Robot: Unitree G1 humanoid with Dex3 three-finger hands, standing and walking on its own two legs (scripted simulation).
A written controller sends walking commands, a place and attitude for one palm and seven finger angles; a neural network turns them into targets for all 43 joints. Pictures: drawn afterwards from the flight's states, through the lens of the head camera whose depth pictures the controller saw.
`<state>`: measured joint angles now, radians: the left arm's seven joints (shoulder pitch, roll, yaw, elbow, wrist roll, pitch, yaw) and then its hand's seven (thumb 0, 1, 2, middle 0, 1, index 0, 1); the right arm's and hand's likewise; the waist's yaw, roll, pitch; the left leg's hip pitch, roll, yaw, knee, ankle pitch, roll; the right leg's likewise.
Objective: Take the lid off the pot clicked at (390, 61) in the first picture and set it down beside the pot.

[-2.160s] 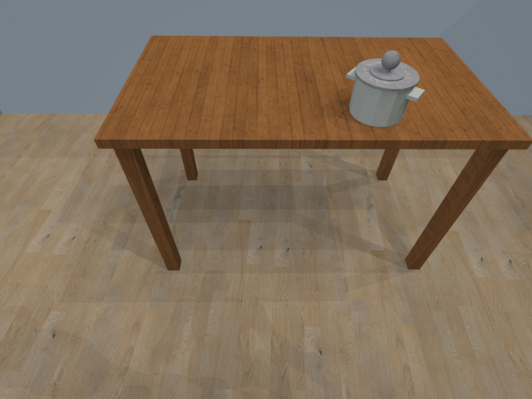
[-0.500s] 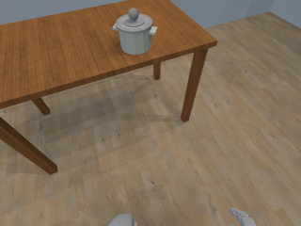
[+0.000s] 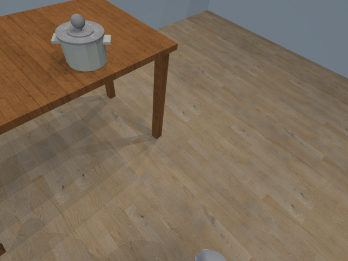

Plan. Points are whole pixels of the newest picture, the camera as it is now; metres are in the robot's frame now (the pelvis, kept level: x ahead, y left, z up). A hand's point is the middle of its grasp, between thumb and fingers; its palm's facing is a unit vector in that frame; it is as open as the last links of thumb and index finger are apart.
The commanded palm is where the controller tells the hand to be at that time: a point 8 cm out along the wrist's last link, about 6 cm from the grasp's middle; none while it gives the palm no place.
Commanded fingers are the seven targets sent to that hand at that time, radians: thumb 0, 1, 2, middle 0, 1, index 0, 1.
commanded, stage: walk to a spot facing it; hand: left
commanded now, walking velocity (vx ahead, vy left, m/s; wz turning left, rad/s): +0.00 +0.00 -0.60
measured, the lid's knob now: (77, 21) +0.80 +0.39 +0.10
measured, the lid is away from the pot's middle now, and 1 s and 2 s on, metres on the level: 0.00 0.00 0.00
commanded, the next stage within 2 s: turn to face it in 1.44 s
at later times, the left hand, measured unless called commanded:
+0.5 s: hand (123, 260) +0.14 +0.12 -0.16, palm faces -0.24 -0.94 -0.24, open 7.4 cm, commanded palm none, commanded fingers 0.00 0.90 0.90 -0.20 -0.30 -0.20 -0.30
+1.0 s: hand (148, 173) +0.39 +0.09 -0.17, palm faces -0.51 -0.84 -0.17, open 7.4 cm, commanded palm none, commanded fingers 0.00 0.90 0.90 -0.20 -0.30 -0.20 -0.30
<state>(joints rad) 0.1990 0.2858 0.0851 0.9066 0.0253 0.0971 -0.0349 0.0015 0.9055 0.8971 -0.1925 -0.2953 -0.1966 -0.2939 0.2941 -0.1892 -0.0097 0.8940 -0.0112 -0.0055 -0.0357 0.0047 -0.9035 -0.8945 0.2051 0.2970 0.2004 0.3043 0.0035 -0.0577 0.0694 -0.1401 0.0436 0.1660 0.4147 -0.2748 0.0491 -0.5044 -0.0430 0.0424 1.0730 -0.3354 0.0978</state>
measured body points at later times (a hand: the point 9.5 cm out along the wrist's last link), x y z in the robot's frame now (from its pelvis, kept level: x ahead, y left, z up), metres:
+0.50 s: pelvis +0.05 -0.06 +0.00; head +0.06 -0.07 +0.45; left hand +0.16 +0.17 -0.14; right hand +0.04 -0.32 -0.15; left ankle +0.13 +0.09 -0.68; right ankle -0.01 -0.14 -0.75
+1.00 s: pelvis +0.24 -0.04 +0.00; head +0.27 -0.03 +0.45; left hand +0.42 +0.14 -0.16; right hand +0.11 -0.26 -0.13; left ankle +0.24 +0.05 -0.75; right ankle +0.20 -0.21 -0.65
